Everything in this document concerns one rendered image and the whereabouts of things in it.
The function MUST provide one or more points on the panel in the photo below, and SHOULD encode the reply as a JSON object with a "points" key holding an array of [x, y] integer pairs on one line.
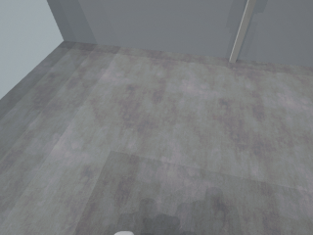
{"points": [[242, 30]]}

